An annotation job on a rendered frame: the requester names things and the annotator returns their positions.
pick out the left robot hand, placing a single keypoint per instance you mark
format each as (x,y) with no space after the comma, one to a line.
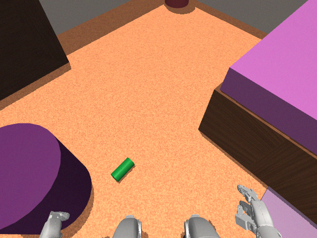
(52,226)

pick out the bed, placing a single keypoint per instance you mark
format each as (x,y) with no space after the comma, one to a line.
(264,113)

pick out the right robot hand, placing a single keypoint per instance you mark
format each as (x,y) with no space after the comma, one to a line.
(257,212)

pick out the can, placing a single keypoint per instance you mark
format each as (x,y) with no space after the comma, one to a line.
(122,169)

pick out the right robot arm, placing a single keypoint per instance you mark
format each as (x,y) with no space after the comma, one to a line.
(267,232)

